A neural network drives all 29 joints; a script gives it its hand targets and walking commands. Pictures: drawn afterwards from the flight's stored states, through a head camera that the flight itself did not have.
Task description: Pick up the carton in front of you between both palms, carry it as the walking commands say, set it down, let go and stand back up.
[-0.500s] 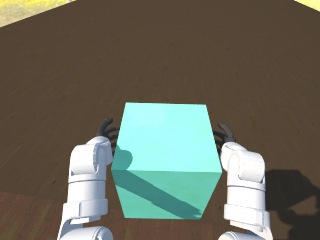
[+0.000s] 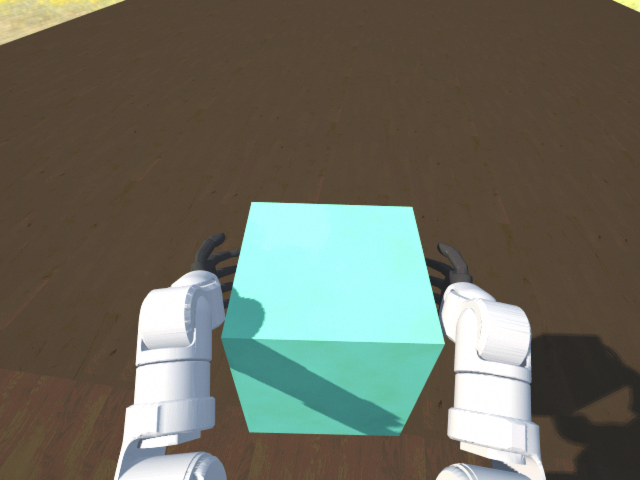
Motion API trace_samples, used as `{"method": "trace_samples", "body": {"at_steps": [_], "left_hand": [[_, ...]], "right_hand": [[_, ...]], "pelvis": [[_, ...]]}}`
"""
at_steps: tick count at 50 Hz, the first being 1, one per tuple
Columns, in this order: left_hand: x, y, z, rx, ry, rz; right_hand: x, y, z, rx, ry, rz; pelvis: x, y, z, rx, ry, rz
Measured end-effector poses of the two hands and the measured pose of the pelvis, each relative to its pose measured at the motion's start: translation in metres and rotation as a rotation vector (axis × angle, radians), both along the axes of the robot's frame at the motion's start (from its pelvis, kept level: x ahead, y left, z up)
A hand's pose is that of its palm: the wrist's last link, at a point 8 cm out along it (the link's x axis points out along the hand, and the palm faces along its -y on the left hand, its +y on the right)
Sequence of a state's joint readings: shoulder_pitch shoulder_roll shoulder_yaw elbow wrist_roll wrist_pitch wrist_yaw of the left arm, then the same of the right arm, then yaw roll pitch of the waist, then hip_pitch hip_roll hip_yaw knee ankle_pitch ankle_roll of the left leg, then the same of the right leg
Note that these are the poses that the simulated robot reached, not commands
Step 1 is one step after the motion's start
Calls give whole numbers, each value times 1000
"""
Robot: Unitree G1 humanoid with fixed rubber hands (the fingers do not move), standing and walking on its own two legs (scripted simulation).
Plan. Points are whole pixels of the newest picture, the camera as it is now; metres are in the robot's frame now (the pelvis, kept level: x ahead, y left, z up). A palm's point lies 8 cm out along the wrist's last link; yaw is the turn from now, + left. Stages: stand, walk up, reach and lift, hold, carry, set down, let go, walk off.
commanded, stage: carry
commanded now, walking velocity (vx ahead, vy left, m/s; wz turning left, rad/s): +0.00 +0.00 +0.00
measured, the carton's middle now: (328, 323) +0.33 +0.00 +0.05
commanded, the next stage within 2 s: none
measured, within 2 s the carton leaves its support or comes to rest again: neither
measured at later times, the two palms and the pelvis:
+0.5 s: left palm (232, 202) +0.44 +0.14 +0.16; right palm (449, 206) +0.46 -0.16 +0.16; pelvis +0.11 -0.02 +0.01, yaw -1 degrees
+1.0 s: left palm (255, 111) +0.73 +0.15 +0.17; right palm (414, 120) +0.71 -0.15 +0.18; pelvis +0.37 +0.02 +0.03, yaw -2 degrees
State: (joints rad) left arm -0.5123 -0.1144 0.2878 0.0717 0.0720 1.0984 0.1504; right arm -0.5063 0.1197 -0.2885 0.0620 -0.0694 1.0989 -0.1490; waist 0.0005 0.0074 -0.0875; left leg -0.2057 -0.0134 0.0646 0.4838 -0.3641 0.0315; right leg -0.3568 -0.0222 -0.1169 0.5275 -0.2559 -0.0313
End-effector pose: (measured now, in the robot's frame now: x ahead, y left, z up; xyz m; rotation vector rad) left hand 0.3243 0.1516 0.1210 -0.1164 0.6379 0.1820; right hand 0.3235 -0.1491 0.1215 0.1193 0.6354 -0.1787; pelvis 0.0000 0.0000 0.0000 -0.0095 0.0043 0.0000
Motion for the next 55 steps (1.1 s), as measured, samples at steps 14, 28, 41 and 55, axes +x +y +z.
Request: {"method": "trace_samples", "body": {"at_steps": [14, 28, 41, 55], "left_hand": [[43, -18, 31, 20, -105, 4], [155, -7, 45, 24, -80, 27], [314, -8, 11, -59, -4, -96], [468, -4, 57, -22, -119, -31]], "right_hand": [[41, -20, 25, -1, -106, 1], [166, -9, 41, 14, -87, 6], [275, -5, 14, -6, -6, -128], [455, -5, 63, -15, -118, -43]], "pelvis": [[37, -17, -6, -13, 19, 8], [138, -12, 10, 18, 61, -25], [270, 31, 13, 7, 58, -45], [438, 8, 26, -1, 85, -18]]}}
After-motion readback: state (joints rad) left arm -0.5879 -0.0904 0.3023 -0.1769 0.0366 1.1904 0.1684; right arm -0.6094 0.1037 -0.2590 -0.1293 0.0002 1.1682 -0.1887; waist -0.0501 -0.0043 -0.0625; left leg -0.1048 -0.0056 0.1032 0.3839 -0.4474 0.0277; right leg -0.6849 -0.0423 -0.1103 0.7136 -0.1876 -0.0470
